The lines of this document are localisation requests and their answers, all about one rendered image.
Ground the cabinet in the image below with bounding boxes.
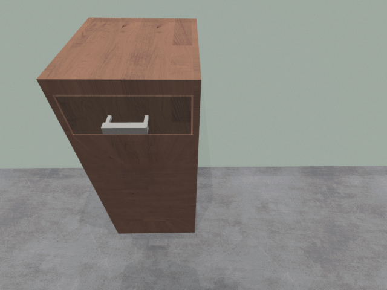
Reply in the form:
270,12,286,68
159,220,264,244
37,18,201,234

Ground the handle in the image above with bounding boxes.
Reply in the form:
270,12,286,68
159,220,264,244
101,115,149,134

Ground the drawer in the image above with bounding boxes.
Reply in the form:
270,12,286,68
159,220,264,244
55,95,191,134

